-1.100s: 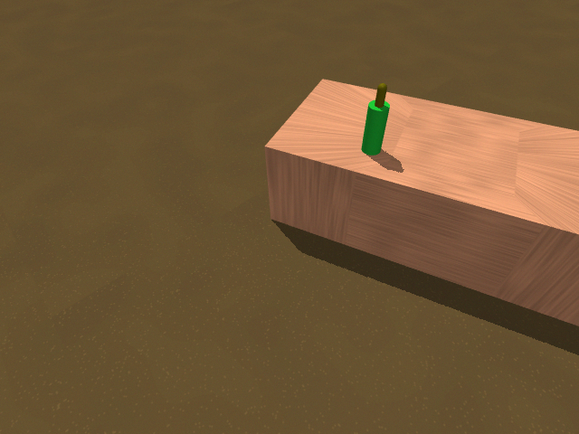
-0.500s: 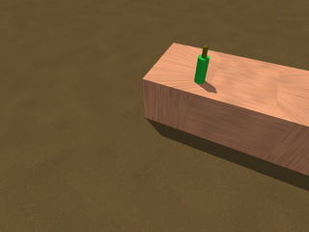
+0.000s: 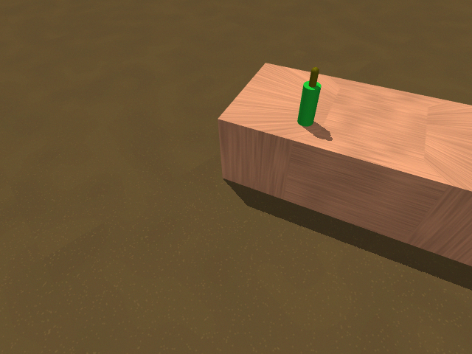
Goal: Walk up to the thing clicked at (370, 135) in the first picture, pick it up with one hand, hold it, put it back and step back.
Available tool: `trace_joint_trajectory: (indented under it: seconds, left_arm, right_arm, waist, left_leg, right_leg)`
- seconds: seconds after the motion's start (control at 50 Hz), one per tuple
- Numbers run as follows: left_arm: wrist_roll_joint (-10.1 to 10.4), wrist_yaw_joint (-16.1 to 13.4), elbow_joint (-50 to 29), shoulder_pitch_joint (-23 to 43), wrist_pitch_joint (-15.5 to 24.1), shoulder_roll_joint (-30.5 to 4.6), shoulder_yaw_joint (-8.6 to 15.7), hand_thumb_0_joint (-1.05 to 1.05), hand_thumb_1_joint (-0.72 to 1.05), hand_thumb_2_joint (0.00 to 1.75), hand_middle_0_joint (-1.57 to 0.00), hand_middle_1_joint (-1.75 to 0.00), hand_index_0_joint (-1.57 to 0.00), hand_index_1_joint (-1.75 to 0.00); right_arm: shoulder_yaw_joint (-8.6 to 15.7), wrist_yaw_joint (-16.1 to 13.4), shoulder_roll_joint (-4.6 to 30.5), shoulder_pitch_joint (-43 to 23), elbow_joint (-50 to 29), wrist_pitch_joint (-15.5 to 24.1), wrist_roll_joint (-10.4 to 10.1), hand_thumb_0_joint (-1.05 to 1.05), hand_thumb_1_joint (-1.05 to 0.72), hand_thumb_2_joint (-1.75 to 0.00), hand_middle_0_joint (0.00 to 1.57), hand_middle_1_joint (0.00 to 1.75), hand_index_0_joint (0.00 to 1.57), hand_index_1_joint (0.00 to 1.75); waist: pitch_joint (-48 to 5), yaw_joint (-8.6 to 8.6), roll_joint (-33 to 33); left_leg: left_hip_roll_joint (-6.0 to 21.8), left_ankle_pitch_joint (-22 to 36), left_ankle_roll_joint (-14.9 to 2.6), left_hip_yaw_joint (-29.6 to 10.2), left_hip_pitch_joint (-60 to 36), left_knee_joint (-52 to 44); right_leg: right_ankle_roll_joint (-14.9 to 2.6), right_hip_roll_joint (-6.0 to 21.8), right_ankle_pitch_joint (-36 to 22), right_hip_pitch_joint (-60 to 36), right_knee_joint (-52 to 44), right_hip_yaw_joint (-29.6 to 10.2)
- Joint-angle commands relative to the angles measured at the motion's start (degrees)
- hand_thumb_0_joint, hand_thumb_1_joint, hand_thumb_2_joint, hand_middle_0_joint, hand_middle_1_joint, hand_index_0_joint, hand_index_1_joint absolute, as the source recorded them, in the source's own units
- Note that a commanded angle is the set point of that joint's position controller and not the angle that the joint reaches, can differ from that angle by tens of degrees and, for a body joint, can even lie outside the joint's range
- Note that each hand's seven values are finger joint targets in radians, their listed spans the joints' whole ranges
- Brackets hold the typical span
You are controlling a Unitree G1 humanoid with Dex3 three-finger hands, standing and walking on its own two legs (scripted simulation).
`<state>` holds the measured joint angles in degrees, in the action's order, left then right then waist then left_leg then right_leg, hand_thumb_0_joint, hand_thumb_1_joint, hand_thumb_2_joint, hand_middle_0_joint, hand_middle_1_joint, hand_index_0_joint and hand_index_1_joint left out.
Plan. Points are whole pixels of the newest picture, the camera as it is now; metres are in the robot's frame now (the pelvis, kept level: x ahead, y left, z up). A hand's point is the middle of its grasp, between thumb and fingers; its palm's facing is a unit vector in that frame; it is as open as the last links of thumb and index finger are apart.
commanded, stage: stand
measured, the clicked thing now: (310, 96) +1.14 -0.30 -0.23
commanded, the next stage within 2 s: walk up in 0.02 s
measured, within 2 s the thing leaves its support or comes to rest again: neither
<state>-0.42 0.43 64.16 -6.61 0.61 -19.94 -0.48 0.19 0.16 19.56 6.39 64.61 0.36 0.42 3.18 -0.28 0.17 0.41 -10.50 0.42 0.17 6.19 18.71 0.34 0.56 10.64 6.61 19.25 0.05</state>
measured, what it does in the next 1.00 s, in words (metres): walks ahead: left foot, then right foot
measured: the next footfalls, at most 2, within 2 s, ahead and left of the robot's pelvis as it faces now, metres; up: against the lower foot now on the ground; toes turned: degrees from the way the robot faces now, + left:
left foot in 0.32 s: +0.17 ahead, +0.17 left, +0.00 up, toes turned -2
right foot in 0.78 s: +0.36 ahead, -0.07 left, +0.00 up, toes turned -12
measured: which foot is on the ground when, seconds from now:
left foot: down 0.00-0.08, up 0.10-0.30, down 0.32-0.82, up 0.84-1.00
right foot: down 0.00-0.32, up 0.34-0.76, down 0.78-1.00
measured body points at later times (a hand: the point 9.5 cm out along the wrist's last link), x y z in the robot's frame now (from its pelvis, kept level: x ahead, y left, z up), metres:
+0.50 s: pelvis +0.11 +0.08 -0.01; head +0.12 +0.11 +0.44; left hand +0.19 +0.41 -0.14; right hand +0.12 -0.25 -0.11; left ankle +0.13 +0.18 -0.75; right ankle +0.10 -0.06 -0.68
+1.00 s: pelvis +0.31 +0.07 -0.01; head +0.33 +0.04 +0.43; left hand +0.47 +0.35 -0.11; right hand +0.31 -0.25 -0.14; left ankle +0.32 +0.21 -0.67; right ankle +0.32 -0.06 -0.75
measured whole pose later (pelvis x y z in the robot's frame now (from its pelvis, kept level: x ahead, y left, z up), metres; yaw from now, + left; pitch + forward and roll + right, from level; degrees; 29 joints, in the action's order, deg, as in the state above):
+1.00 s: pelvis +0.31 +0.07 -0.01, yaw -12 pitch -3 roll +0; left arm 1.0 1.1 46.9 -14.4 5.1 -20.8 1.9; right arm 3.1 2.8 23.1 16.7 47.7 1.0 0.5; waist 6.3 -0.2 -2.5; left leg 2.4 -22.6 -1.7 -1.6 23.9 64.3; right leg -1.1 -0.2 13.7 13.1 30.3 -0.5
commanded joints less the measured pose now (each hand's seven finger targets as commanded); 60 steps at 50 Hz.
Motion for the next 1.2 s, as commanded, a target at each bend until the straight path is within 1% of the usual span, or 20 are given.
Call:
trace_joint_trajectory:
  seconds: [0.0,0.06,0.1,0.22,0.28,0.3,0.32,0.36,0.48,0.62,0.72,0.76,0.78,0.8,0.84,0.9,0.96,1.1,1.14,1.18]
  left_arm:
    - [-0.62,0.16,-6.17,-4.22,2.02,-17.48,5.74,0.00,0.90,0.90,-0.20,-0.30,-0.20,-0.30]
    - [-1.76,0.68,-5.75,-7.50,2.55,-20.04,7.71,0.00,0.90,0.90,-0.20,-0.30,-0.20,-0.30]
    - [-1.74,0.31,-7.95,-7.59,3.50,-19.79,8.16,0.00,0.90,0.90,-0.20,-0.30,-0.20,-0.30]
    - [-1.34,0.96,-12.65,-4.01,3.50,-19.19,8.06,0.00,0.90,0.90,-0.20,-0.30,-0.20,-0.30]
    - [-1.45,1.31,-15.56,1.91,2.82,-16.34,7.03,0.00,0.90,0.90,-0.20,-0.30,-0.20,-0.30]
    - [-1.38,1.13,-15.40,-0.85,2.50,-12.12,5.77,0.00,0.90,0.90,-0.20,-0.30,-0.20,-0.30]
    - [-1.29,0.57,-15.65,-4.90,2.45,-9.25,4.57,0.00,0.90,0.90,-0.20,-0.30,-0.20,-0.30]
    - [-0.41,0.13,-14.33,-10.21,2.35,-17.23,6.06,0.00,0.90,0.90,-0.20,-0.30,-0.20,-0.30]
    - [0.03,2.02,-10.90,-13.74,2.19,-16.46,6.47,0.00,0.90,0.90,-0.20,-0.30,-0.20,-0.30]
    - [-0.25,2.99,-17.37,-2.34,2.73,-13.91,5.84,0.00,0.90,0.90,-0.20,-0.30,-0.20,-0.30]
    - [0.11,2.40,-17.84,-4.12,3.61,-13.09,6.02,0.00,0.90,0.90,-0.20,-0.30,-0.20,-0.30]
    - [-0.04,1.42,-15.67,-12.77,4.16,-14.89,7.26,0.00,0.90,0.90,-0.20,-0.30,-0.20,-0.30]
    - [-0.23,0.72,-14.89,-18.90,4.53,-18.07,8.60,0.00,0.90,0.90,-0.20,-0.30,-0.20,-0.30]
    - [-0.07,0.01,-15.56,-22.00,4.83,-22.12,9.78,0.00,0.90,0.90,-0.20,-0.30,-0.20,-0.30]
    - [1.25,-0.51,-17.25,-18.40,4.30,-22.77,9.72,0.00,0.90,0.90,-0.20,-0.30,-0.20,-0.30]
    - [1.98,-0.97,-19.37,-12.45,4.90,-17.91,8.00,0.00,0.90,0.90,-0.20,-0.30,-0.20,-0.30]
    - [1.28,-0.67,-19.98,-11.84,5.78,-17.07,7.38,0.00,0.90,0.90,-0.20,-0.30,-0.20,-0.30]
    - [-0.22,0.13,-21.63,-9.96,6.00,-20.11,7.83,0.00,0.90,0.90,-0.20,-0.30,-0.20,-0.30]
    - [-0.50,0.29,-22.11,-7.58,5.57,-20.17,7.56,0.00,0.90,0.90,-0.20,-0.30,-0.20,-0.30]
    - [-0.85,0.13,-21.92,-11.67,5.12,-14.03,5.69,0.00,0.90,0.90,-0.20,-0.30,-0.20,-0.30]
  right_arm:
    - [5.52,0.68,17.87,-0.09,-7.64,2.10,1.72,0.00,-0.90,-0.90,0.20,0.30,0.20,0.30]
    - [5.46,2.13,14.48,-4.09,-10.07,1.31,2.15,0.00,-0.90,-0.90,0.20,0.30,0.20,0.30]
    - [5.60,2.60,14.18,-4.74,-11.50,1.56,2.52,0.00,-0.90,-0.90,0.20,0.30,0.20,0.30]
    - [7.00,3.90,14.22,1.31,-13.29,2.31,2.00,0.00,-0.90,-0.90,0.20,0.30,0.20,0.30]
    - [9.23,3.29,15.56,15.86,-9.63,2.57,2.03,0.00,-0.90,-0.90,0.20,0.30,0.20,0.30]
    - [10.55,2.63,19.09,21.95,-7.86,2.81,2.49,0.00,-0.90,-0.90,0.20,0.30,0.20,0.30]
    - [11.13,2.10,22.86,23.06,-8.92,3.13,3.26,0.00,-0.90,-0.90,0.20,0.30,0.20,0.30]
    - [10.55,2.22,24.80,7.78,-14.73,3.18,1.53,0.00,-0.90,-0.90,0.20,0.30,0.20,0.30]
    - [7.76,1.90,16.70,8.36,-16.50,4.68,0.63,0.00,-0.90,-0.90,0.20,0.30,0.20,0.30]
    - [8.05,2.11,18.10,13.64,-17.93,4.37,0.83,0.00,-0.90,-0.90,0.20,0.30,0.20,0.30]
    - [7.88,1.79,17.60,13.30,-20.38,3.33,1.06,0.00,-0.90,-0.90,0.20,0.30,0.20,0.30]
    - [7.07,1.73,15.77,13.84,-21.40,3.09,0.47,0.00,-0.90,-0.90,0.20,0.30,0.20,0.30]
    - [6.19,1.74,13.63,15.42,-22.12,3.22,0.38,0.00,-0.90,-0.90,0.20,0.30,0.20,0.30]
    - [4.90,1.92,10.20,18.79,-22.72,3.15,0.35,0.00,-0.90,-0.90,0.20,0.30,0.20,0.30]
    - [6.59,0.80,17.81,14.67,-21.45,2.39,0.74,0.00,-0.90,-0.90,0.20,0.30,0.20,0.30]
    - [6.15,1.59,15.24,15.07,-19.84,2.33,-0.40,0.00,-0.90,-0.90,0.20,0.30,0.20,0.30]
    - [6.29,2.61,13.44,16.00,-20.07,1.52,0.44,0.00,-0.90,-0.90,0.20,0.30,0.20,0.30]
    - [7.73,4.18,13.41,9.33,-22.23,2.66,0.87,0.00,-0.90,-0.90,0.20,0.30,0.20,0.30]
    - [8.82,3.94,14.19,15.04,-20.33,3.03,1.20,0.00,-0.90,-0.90,0.20,0.30,0.20,0.30]
    - [10.88,2.90,19.56,25.32,-17.14,3.69,1.76,0.00,-0.90,-0.90,0.20,0.30,0.20,0.30]
  waist:
    - [-9.38,0.44,-1.67]
    - [2.30,3.40,8.28]
    - [6.99,4.03,7.25]
    - [2.15,0.17,10.72]
    - [-1.36,-8.63,4.26]
    - [-3.72,-11.30,-10.67]
    - [-3.74,-10.41,-21.47]
    - [-0.06,-2.90,-12.27]
    - [4.26,-0.64,-7.77]
    - [6.08,-3.98,-5.26]
    - [2.09,-2.11,-3.89]
    - [-4.12,2.77,3.09]
    - [-8.40,5.46,9.30]
    - [-12.24,5.08,18.80]
    - [-6.68,5.75,10.41]
    - [-1.97,1.64,3.91]
    - [-0.22,0.24,5.81]
    - [0.10,0.49,8.59]
    - [-2.31,-4.11,6.58]
    - [-6.72,-8.79,-11.41]
  left_leg:
    - [4.04,-20.11,-4.52,-2.21,-2.34,4.73]
    - [-0.48,-23.35,-2.62,2.45,21.56,20.49]
    - [3.59,-15.08,-1.41,-3.13,30.61,26.61]
    - [4.23,-12.43,-1.03,-2.22,14.15,19.25]
    - [2.16,-1.02,-0.61,0.32,-13.25,9.86]
    - [5.17,-11.06,-1.32,-6.17,-20.07,3.84]
    - [16.44,-28.49,-2.93,-25.89,-16.11,-4.94]
    - [24.16,-44.22,-10.77,-37.72,0.73,-14.05]
    - [12.56,-15.77,-7.56,-10.43,2.74,-10.02]
    - [13.03,-2.22,-9.36,-3.66,-1.90,-7.67]
    - [13.36,12.88,-8.78,-1.48,-1.23,2.34]
    - [9.59,20.47,-6.45,2.37,2.14,18.65]
    - [5.49,12.98,-4.56,4.66,9.91,32.12]
    - [-1.40,-17.56,-2.18,5.03,23.45,43.74]
    - [1.29,-23.11,-1.33,-4.07,29.92,51.66]
    - [4.29,-13.46,-2.14,-5.22,26.06,48.99]
    - [4.07,-8.36,-1.60,-2.38,21.93,44.61]
    - [5.65,-2.46,0.04,1.91,11.06,19.57]
    - [4.12,0.74,-0.77,3.73,-1.27,16.28]
    - [6.04,-12.77,-3.27,-3.39,-13.82,10.43]
  right_leg:
    - [-4.42,4.67,17.17,-0.74,-0.31,-7.68]
    - [-9.87,14.53,39.78,-1.79,-10.71,-25.58]
    - [-14.58,19.37,30.73,-5.27,-12.23,-30.60]
    - [-10.76,12.45,16.80,3.43,-8.17,-17.17]
    - [-5.89,5.25,16.99,24.30,8.08,-7.52]
    - [-5.11,-2.85,23.29,32.31,24.89,-3.67]
    - [-3.64,-7.82,25.16,38.10,42.14,-4.25]
    - [-3.99,-0.57,17.72,30.18,46.66,-8.77]
    - [-0.67,1.61,3.41,26.04,37.72,-5.64]
    - [-0.96,2.05,-0.27,25.28,20.44,-1.48]
    - [-3.00,0.76,0.34,12.96,13.14,2.42]
    - [-4.29,-1.49,-1.85,-2.22,8.53,3.22]
    - [-6.61,3.28,1.84,-12.49,5.88,-5.13]
    - [-11.99,19.14,-0.32,-22.53,3.98,-29.41]
    - [-20.58,24.55,1.34,-14.46,0.04,-41.77]
    - [-14.86,15.61,-13.93,-4.62,0.99,-19.82]
    - [-13.45,11.68,-21.04,3.17,0.79,-12.29]
    - [-11.80,9.88,-0.42,12.93,2.17,-7.75]
    - [-10.00,10.82,4.84,20.29,7.46,-8.71]
    - [-6.48,2.97,10.13,28.93,31.52,-3.34]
